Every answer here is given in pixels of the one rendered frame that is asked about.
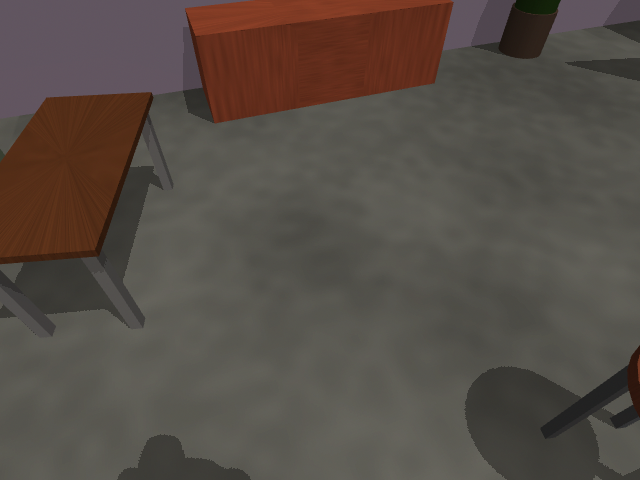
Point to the stool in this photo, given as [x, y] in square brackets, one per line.
[627, 379]

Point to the potted plant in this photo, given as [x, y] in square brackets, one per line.
[528, 27]

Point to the coffee table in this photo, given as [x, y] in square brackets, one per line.
[60, 183]

